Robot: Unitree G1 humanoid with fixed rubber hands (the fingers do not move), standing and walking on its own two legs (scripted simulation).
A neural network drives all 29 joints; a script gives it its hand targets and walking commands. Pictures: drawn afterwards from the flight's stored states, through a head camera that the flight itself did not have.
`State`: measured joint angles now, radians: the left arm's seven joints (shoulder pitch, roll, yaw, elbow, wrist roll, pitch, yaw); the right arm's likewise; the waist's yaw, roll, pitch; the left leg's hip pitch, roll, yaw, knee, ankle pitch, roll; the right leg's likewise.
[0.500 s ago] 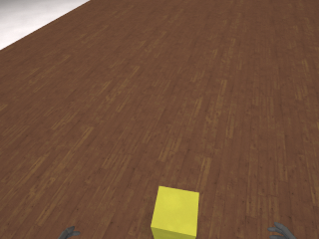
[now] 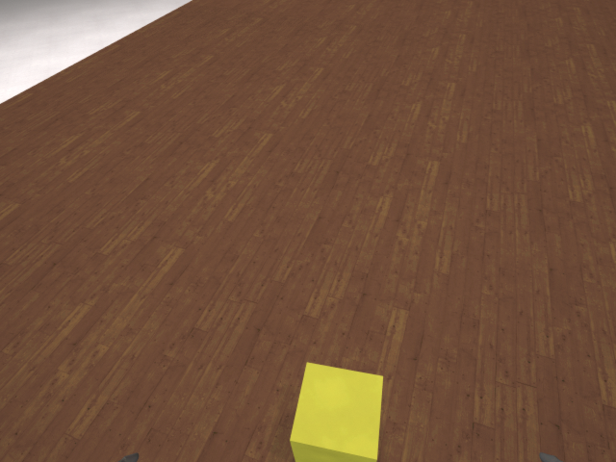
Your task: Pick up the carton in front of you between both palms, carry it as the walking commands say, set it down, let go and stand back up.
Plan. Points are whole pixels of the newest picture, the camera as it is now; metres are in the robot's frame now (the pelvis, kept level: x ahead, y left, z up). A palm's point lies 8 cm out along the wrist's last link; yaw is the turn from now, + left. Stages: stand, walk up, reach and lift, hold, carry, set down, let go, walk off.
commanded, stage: stand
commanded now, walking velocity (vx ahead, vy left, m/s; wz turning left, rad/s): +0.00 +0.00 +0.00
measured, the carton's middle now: (338, 422) +0.39 -0.02 -0.65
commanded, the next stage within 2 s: none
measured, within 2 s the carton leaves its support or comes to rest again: neither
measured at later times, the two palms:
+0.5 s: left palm out of the picture +0.07 +0.31 -0.10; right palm out of the picture +0.08 -0.30 -0.10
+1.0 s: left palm out of the picture +0.07 +0.31 -0.10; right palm out of the picture +0.07 -0.31 -0.10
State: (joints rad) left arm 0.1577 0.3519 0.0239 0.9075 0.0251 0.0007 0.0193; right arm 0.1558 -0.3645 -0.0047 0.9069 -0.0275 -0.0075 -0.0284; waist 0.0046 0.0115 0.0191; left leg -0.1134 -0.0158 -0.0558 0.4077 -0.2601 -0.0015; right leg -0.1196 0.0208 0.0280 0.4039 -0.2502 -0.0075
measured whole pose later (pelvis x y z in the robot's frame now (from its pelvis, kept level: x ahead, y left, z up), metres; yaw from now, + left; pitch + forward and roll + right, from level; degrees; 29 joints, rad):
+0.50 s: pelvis -0.01 +0.00 +0.00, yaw +0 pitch -2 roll +0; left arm 0.14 0.37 0.02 1.00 0.02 -0.01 0.01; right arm 0.14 -0.38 0.00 0.99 -0.02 -0.01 -0.02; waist 0.00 0.01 0.03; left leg -0.11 -0.01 -0.05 0.36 -0.22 0.00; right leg -0.11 0.02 0.03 0.36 -0.21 -0.01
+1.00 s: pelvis -0.02 +0.00 +0.00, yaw +0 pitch -2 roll +0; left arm 0.12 0.39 0.01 1.04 0.01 -0.01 0.01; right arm 0.12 -0.39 0.00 1.03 -0.02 -0.02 -0.02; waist 0.00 0.01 0.03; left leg -0.10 -0.01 -0.05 0.34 -0.20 0.00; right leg -0.11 0.01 0.03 0.34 -0.19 0.00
